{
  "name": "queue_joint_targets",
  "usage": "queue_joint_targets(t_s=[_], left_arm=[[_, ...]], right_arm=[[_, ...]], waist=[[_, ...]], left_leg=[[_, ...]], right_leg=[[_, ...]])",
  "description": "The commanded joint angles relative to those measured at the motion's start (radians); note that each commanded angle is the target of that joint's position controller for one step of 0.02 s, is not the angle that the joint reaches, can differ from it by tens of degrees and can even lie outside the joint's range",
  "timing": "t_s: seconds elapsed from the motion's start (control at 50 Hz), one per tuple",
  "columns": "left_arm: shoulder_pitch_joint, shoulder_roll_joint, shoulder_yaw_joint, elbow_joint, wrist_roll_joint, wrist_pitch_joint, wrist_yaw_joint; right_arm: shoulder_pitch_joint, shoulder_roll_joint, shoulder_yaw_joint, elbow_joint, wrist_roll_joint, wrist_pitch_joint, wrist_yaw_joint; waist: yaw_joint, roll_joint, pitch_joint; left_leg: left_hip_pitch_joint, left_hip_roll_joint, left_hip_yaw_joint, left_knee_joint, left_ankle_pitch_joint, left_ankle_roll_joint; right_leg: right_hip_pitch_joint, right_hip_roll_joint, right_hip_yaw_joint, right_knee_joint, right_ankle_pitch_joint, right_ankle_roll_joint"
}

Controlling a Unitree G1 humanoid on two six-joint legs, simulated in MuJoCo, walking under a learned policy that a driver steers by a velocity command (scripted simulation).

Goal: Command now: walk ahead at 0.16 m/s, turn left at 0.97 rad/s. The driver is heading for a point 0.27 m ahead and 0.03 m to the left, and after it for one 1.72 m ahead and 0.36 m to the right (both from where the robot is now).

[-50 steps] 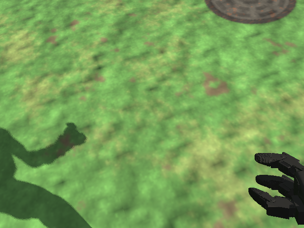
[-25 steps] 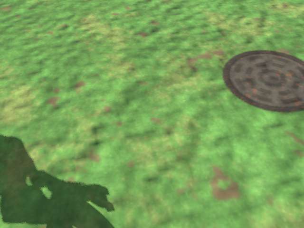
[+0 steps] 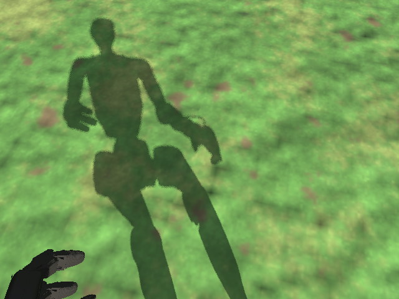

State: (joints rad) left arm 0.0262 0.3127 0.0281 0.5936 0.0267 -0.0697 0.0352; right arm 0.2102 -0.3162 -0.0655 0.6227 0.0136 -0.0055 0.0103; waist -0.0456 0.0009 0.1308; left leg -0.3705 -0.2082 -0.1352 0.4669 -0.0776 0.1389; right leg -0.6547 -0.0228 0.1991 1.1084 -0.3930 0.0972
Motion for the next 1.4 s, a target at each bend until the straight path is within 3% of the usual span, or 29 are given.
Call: queue_joint_targets(t_s=[0.02, 0.1, 0.18, 0.22, 0.24, 0.26, 0.28, 0.3, 0.34, 0.38, 0.5, 0.6, 0.62, 0.64, 0.66, 0.68, 0.74, 0.8, 0.88, 1.0, 1.04, 1.06, 1.08, 1.1, 1.14, 1.18, 1.24, 1.32, 1.4], left_arm=[[0.111, 0.083, 0.034, -0.024, 0.001, 0.016, 0.006], [0.011, 0.077, 0.034, -0.046, -0.014, 0.022, -0.003], [0.020, 0.089, 0.034, -0.028, -0.008, 0.000, -0.025], [0.057, 0.072, 0.033, -0.018, -0.007, -0.013, -0.039], [0.052, 0.048, 0.024, -0.017, 0.001, -0.018, -0.045], [0.009, 0.097, 0.026, -0.036, 0.011, -0.016, -0.044], [-0.013, 0.086, 0.017, -0.038, 0.030, -0.003, -0.039], [0.035, 0.067, 0.018, -0.024, 0.011, 0.006, -0.042], [0.110, 0.156, 0.053, -0.011, -0.029, 0.035, -0.044], [0.183, 0.211, 0.079, -0.013, -0.032, 0.047, -0.030], [0.138, 0.149, 0.093, -0.045, -0.050, 0.094, -0.002], [0.128, 0.154, 0.110, -0.065, -0.066, 0.117, 0.008], [0.165, 0.121, 0.100, -0.061, -0.066, 0.118, 0.008], [0.172, 0.082, 0.093, -0.085, -0.069, 0.112, 0.003], [0.195, 0.158, 0.115, -0.077, -0.055, 0.096, -0.003], [0.216, 0.202, 0.129, -0.050, -0.051, 0.096, -0.008], [0.267, 0.133, 0.109, -0.018, -0.043, 0.114, -0.012], [0.175, 0.111, 0.086, -0.073, -0.061, 0.111, -0.023], [0.160, 0.072, 0.058, -0.110, -0.059, 0.102, -0.046], [0.243, 0.088, 0.066, -0.093, -0.059, 0.118, -0.060], [0.301, 0.138, 0.087, -0.077, -0.038, 0.107, -0.043], [0.303, 0.272, 0.116, -0.101, -0.014, 0.100, -0.026], [0.291, 0.263, 0.103, -0.106, 0.036, 0.096, -0.022], [0.284, 0.209, 0.086, -0.095, 0.035, 0.093, -0.028], [0.139, 0.152, 0.066, -0.078, 0.002, 0.096, -0.027], [0.061, 0.107, 0.045, -0.054, -0.007, 0.103, -0.012], [0.011, 0.040, 0.020, -0.035, 0.000, 0.114, 0.017], [0.002, 0.088, 0.040, 0.013, 0.000, 0.128, 0.056], [0.014, 0.140, 0.074, 0.072, -0.045, 0.121, 0.054]], right_arm=[[-0.044, -0.189, -0.062, -0.078, 0.013, 0.017, -0.041], [-0.055, -0.172, -0.057, -0.087, 0.021, 0.052, -0.064], [-0.028, -0.087, -0.020, -0.073, -0.010, 0.047, -0.060], [-0.044, -0.034, 0.008, -0.056, -0.018, 0.039, -0.048], [-0.007, 0.010, 0.026, -0.030, -0.027, 0.030, -0.037], [0.106, 0.023, 0.030, -0.004, -0.049, 0.019, -0.029], [0.194, -0.040, 0.013, 0.025, -0.040, 0.019, -0.025], [0.119, -0.098, -0.001, 0.014, -0.044, 0.019, -0.035], [-0.033, -0.123, -0.022, -0.010, -0.034, 0.034, -0.045], [-0.079, -0.112, -0.027, -0.018, -0.018, 0.043, -0.040], [-0.082, -0.030, -0.019, 0.028, 0.003, 0.016, -0.036], [0.029, -0.077, -0.041, 0.087, 0.011, -0.010, -0.021], [0.051, -0.129, -0.055, 0.093, 0.001, -0.008, -0.026], [0.009, -0.213, -0.066, 0.083, -0.037, -0.004, -0.025], [-0.082, -0.178, -0.056, 0.052, -0.075, -0.013, -0.025], [-0.148, -0.120, -0.039, 0.030, -0.065, -0.017, -0.036], [-0.173, -0.075, -0.016, 0.025, -0.025, -0.010, -0.063], [-0.105, -0.088, -0.014, 0.034, -0.036, 0.008, -0.069], [-0.086, -0.140, -0.031, 0.041, -0.034, 0.043, -0.064], [-0.127, -0.131, -0.043, 0.051, 0.006, 0.041, -0.049], [-0.054, -0.090, -0.033, 0.090, 0.018, 0.023, -0.048], [-0.012, -0.071, -0.026, 0.077, -0.025, 0.010, -0.037], [-0.044, -0.042, -0.008, 0.088, -0.038, 0.014, -0.037], [-0.075, -0.099, -0.026, 0.115, -0.013, 0.033, -0.034], [-0.040, -0.072, -0.028, 0.158, 0.021, 0.071, -0.054], [0.022, -0.100, -0.045, 0.187, 0.018, 0.089, -0.072], [0.068, -0.114, -0.047, 0.169, 0.024, 0.095, -0.077], [0.085, -0.063, -0.018, 0.116, 0.018, 0.089, -0.053], [0.174, -0.075, -0.018, 0.113, 0.001, 0.090, -0.019]], waist=[[0.072, -0.016, -0.285], [0.038, 0.086, -0.250], [-0.004, 0.154, -0.263], [0.028, 0.147, -0.248], [0.026, 0.106, -0.226], [-0.051, -0.056, -0.234], [-0.101, -0.184, -0.211], [-0.051, -0.192, -0.194], [0.018, -0.168, -0.168], [0.064, -0.155, -0.165], [0.051, -0.177, -0.231], [0.006, -0.209, -0.252], [0.018, -0.134, -0.276], [0.052, 0.186, -0.224], [0.068, 0.203, -0.168], [0.090, 0.131, -0.150], [0.084, 0.101, -0.127], [0.028, 0.113, -0.098], [0.014, 0.130, -0.158], [0.057, 0.161, -0.203], [0.089, 0.040, -0.208], [0.058, -0.256, -0.244], [0.102, -0.366, -0.365], [0.138, -0.180, -0.426], [0.069, -0.094, -0.326], [0.021, -0.141, -0.259], [0.020, -0.182, -0.248], [0.039, -0.217, -0.245], [0.022, -0.169, -0.223]], left_leg=[[0.098, 0.233, -0.295, -0.069, 0.464, 0.111], [0.098, 0.189, -0.354, -0.061, 0.130, 0.036], [0.153, 0.253, -0.344, 0.015, 0.168, 0.048], [0.126, 0.258, -0.332, 0.059, 0.155, 0.032], [0.102, 0.224, -0.298, 0.075, 0.070, -0.007], [0.071, 0.136, -0.194, 0.206, -0.237, -0.065], [0.044, 0.094, -0.091, 0.241, -0.436, -0.134], [0.056, 0.121, -0.051, 0.221, -0.378, -0.165], [0.011, 0.108, 0.015, 0.223, -0.371, -0.176], [-0.090, 0.090, 0.005, 0.375, -0.482, -0.185], [-0.015, 0.075, 0.011, 0.250, -0.355, -0.198], [0.255, 0.119, 0.012, -0.127, -0.142, -0.138], [0.388, 0.255, -0.081, -0.175, -0.149, -0.088], [0.373, 0.479, -0.351, -0.233, -0.183, 0.045], [0.267, 0.573, -0.391, -0.233, -0.067, 0.099], [0.240, 0.533, -0.279, -0.207, -0.003, 0.078], [0.266, 0.430, -0.074, -0.155, 0.151, 0.031], [0.335, 0.419, 0.033, -0.136, 0.349, 0.067], [0.403, 0.457, 0.129, -0.059, 0.717, 0.092], [0.380, 0.491, 0.230, 0.056, 0.708, 0.050], [0.253, 0.411, 0.283, 0.210, 0.474, -0.055], [-0.053, 0.295, 0.314, 0.441, -0.071, -0.154], [-0.190, 0.188, 0.204, 0.724, -0.629, -0.201], [-0.153, 0.215, 0.100, 0.878, -0.656, -0.192], [-0.147, 0.204, 0.058, 0.914, -0.550, -0.185], [-0.102, 0.128, 0.032, 0.980, -0.462, -0.222], [-0.125, 0.143, 0.063, 0.900, -0.359, -0.272], [-0.043, 0.254, 0.137, 0.593, -0.365, -0.253], [0.116, 0.271, 0.223, 0.267, -0.367, -0.146]], right_leg=[[0.105, 0.059, -0.052, -0.112, 0.130, 0.029], [0.124, 0.096, -0.024, -0.302, 0.246, 0.023], [0.222, 0.038, -0.053, -0.427, 0.303, -0.003], [0.361, 0.011, -0.075, -0.579, 0.354, -0.048], [0.458, -0.015, -0.043, -0.718, 0.496, -0.083], [0.533, -0.130, 0.111, -0.708, 0.798, -0.147], [0.508, -0.225, 0.223, -0.711, 0.826, -0.288], [0.446, -0.228, 0.342, -0.763, 0.613, -0.344], [0.458, -0.173, 0.378, -0.785, 0.337, -0.313], [0.503, -0.190, 0.455, -0.825, 0.189, -0.318], [0.506, -0.051, 0.340, -0.810, 0.168, -0.235], [0.387, -0.006, 0.380, -0.808, 0.024, -0.184], [0.272, 0.055, 0.316, -0.697, -0.128, -0.137], [0.075, 0.196, 0.075, -0.437, -0.181, -0.096], [0.029, 0.123, 0.050, -0.240, -0.158, -0.058], [0.045, 0.093, 0.018, -0.134, -0.093, -0.044], [-0.007, 0.060, -0.041, 0.073, 0.030, -0.013], [-0.077, -0.006, -0.133, 0.035, 0.070, 0.025], [0.016, -0.049, -0.196, -0.125, 0.061, 0.038], [0.225, -0.028, -0.270, -0.423, 0.124, -0.040], [0.431, -0.006, -0.209, -0.693, 0.557, -0.114], [0.674, -0.241, 0.085, -0.647, 1.353, -0.228], [0.677, -0.453, 0.251, -0.653, 1.518, -0.443], [0.617, -0.422, 0.132, -0.655, 1.356, -0.451], [0.503, -0.287, -0.025, -0.674, 0.951, -0.348], [0.411, -0.234, -0.125, -0.688, 0.881, -0.327], [0.448, -0.248, -0.167, -0.739, 0.541, -0.327], [0.473, -0.285, -0.157, -0.781, 0.254, -0.297], [0.426, -0.302, -0.187, -0.774, 0.081, -0.243]])
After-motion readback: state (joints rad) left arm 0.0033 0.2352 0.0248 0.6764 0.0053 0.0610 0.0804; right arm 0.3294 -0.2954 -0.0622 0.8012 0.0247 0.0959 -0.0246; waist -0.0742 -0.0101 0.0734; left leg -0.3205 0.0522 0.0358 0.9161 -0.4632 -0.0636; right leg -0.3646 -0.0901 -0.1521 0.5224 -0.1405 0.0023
